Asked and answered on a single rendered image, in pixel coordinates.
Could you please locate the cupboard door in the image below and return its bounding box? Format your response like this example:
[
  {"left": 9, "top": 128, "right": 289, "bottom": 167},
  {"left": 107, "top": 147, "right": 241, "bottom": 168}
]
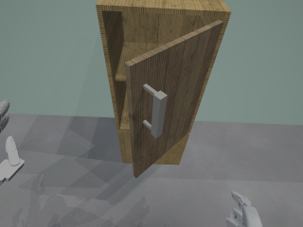
[{"left": 124, "top": 20, "right": 224, "bottom": 178}]

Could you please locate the robot left hand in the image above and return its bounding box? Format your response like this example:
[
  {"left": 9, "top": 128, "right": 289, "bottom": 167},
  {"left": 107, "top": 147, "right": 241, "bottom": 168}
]
[{"left": 0, "top": 99, "right": 25, "bottom": 185}]

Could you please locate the robot right hand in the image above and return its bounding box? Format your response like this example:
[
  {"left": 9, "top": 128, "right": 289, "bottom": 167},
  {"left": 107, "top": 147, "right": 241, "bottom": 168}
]
[{"left": 226, "top": 191, "right": 263, "bottom": 227}]

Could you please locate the handle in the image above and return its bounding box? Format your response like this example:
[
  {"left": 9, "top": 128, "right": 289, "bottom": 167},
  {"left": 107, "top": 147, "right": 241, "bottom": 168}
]
[{"left": 143, "top": 83, "right": 168, "bottom": 138}]

